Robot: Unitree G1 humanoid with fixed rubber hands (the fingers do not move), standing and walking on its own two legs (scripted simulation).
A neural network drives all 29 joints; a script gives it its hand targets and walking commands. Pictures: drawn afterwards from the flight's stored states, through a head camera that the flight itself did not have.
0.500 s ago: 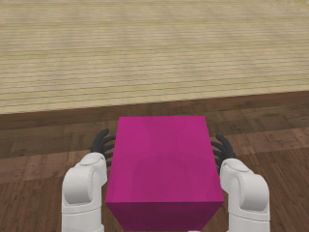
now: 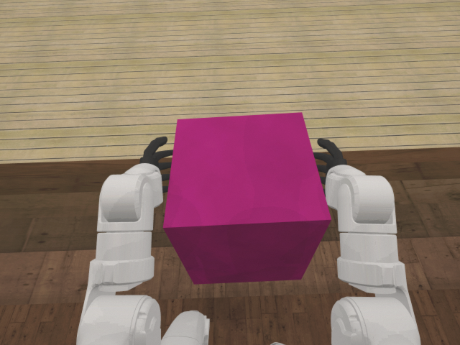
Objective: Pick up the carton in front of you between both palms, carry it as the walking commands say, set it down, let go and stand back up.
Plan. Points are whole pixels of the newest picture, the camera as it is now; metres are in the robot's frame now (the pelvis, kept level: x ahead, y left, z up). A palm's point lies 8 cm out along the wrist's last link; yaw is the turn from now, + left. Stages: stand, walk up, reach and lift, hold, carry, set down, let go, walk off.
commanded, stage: carry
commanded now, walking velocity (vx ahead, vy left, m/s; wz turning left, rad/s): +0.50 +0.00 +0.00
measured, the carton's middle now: (243, 205) +0.35 +0.01 +0.01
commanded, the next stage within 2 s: none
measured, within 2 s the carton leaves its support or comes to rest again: neither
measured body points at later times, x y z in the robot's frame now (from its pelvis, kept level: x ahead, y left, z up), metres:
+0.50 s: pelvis +0.27 +0.01 -0.02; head +0.35 +0.00 +0.42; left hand +0.67 +0.12 +0.07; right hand +0.63 -0.18 +0.07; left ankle +0.22 +0.09 -0.73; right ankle +0.34 -0.10 -0.70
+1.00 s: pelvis +0.52 -0.09 -0.21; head +0.59 -0.11 +0.24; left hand +0.88 +0.06 -0.16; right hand +0.88 -0.24 -0.17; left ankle +0.49 +0.10 -0.84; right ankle +0.50 -0.10 -0.90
